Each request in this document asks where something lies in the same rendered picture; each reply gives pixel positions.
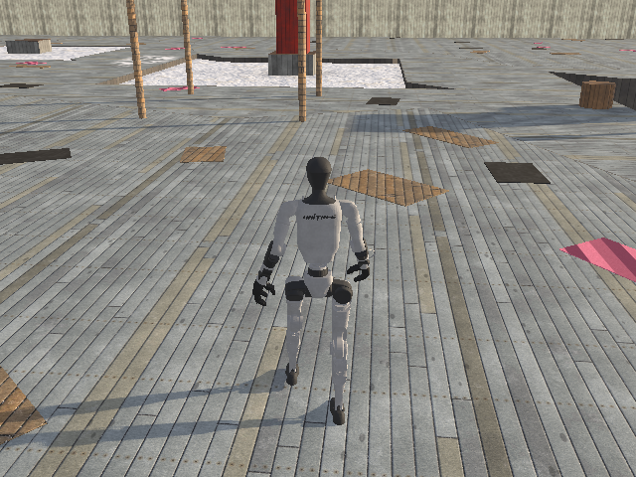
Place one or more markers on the robot left forearm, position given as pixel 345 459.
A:
pixel 268 266

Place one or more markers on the left robot thigh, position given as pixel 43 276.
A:
pixel 294 293

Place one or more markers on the robot left upper arm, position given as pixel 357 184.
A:
pixel 286 210

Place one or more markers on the robot right shin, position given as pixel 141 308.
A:
pixel 339 376

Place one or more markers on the robot right forearm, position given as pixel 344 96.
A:
pixel 363 257

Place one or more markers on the robot right upper arm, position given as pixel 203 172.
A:
pixel 350 211

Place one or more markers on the left robot hand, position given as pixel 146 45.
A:
pixel 257 291

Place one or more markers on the right robot hand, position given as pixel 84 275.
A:
pixel 364 275

